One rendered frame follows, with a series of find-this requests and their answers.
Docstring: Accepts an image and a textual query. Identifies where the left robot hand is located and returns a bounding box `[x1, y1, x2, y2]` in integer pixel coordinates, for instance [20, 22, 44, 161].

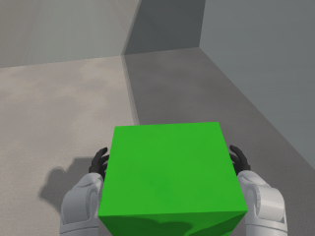
[89, 147, 109, 182]

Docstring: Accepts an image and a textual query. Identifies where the left robot forearm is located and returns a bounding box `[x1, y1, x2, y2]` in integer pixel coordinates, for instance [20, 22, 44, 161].
[59, 172, 104, 236]

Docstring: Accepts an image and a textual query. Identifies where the carton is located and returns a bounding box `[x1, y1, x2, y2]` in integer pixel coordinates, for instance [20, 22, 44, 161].
[97, 122, 248, 236]

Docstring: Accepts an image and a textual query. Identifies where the right robot hand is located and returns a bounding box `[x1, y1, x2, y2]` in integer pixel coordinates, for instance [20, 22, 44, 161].
[229, 145, 251, 176]

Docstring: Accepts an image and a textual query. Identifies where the right robot forearm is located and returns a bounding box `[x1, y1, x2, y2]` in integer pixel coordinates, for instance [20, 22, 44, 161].
[237, 170, 287, 236]

